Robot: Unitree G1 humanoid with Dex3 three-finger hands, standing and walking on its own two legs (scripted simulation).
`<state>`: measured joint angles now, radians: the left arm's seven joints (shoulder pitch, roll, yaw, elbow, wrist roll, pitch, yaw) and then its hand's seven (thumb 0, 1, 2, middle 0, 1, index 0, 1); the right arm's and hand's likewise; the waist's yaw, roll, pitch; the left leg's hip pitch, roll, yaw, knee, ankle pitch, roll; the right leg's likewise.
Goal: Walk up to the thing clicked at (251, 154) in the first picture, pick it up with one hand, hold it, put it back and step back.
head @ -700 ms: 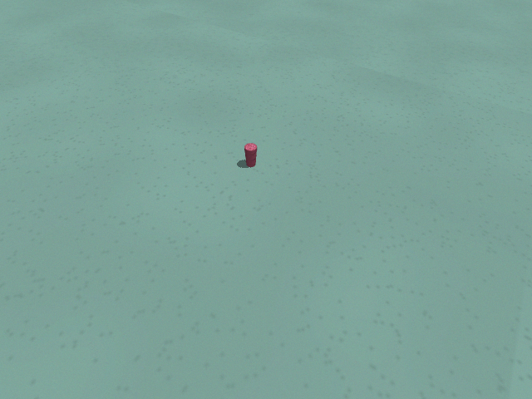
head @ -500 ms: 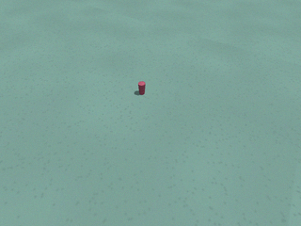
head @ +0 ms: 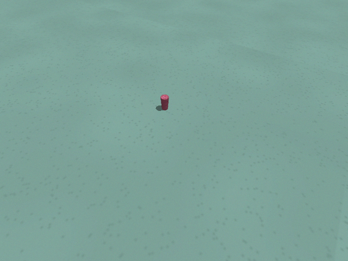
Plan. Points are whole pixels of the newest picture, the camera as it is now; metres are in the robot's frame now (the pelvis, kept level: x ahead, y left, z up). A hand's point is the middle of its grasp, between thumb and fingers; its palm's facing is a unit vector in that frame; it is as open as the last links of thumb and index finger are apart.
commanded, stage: stand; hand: left
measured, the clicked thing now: (164, 102) +1.53 +0.08 -0.72
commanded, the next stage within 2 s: walk up in 0.42 s
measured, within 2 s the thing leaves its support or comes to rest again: neither
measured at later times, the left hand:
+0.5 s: hand out of the picture +0.08 +0.25 -0.15, palm faces -0.04 -0.94 -0.33, open 7.4 cm
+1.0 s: hand (101, 257) +0.20 +0.19 -0.14, palm faces -0.04 -0.93 -0.37, open 7.4 cm
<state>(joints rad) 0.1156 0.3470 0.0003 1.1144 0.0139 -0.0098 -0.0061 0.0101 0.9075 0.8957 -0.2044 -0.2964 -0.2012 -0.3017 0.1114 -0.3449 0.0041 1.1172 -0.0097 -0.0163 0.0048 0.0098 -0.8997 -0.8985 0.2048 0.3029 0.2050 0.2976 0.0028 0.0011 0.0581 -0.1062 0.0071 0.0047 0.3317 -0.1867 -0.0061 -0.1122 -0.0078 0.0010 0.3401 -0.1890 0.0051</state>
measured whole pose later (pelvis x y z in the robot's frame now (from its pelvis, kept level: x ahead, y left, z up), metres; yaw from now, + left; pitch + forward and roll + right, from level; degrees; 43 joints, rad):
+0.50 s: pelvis +0.01 -0.01 +0.00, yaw -1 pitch -1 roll +1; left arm 0.17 0.37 0.04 1.07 0.04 -0.01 -0.05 0.01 0.91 0.90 -0.21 -0.30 -0.20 -0.30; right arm 0.16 -0.35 -0.04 1.07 -0.03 -0.04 0.04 0.01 -0.90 -0.90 0.21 0.30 0.21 0.30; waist 0.01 -0.01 0.02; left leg -0.14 0.01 0.02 0.41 -0.34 0.03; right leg -0.20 -0.01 0.01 0.53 -0.41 -0.03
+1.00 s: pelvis +0.16 -0.09 -0.01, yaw -3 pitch -2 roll -2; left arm 0.33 0.40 0.06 0.94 0.02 -0.08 -0.06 0.01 0.90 0.90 -0.21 -0.30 -0.20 -0.30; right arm 0.23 -0.43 -0.08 0.95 -0.03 -0.03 0.10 0.01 -0.90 -0.90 0.20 0.30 0.20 0.30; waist 0.04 0.05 0.04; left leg -0.53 0.09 -0.02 0.83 -0.23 0.00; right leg -0.07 0.02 -0.09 0.37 -0.27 -0.04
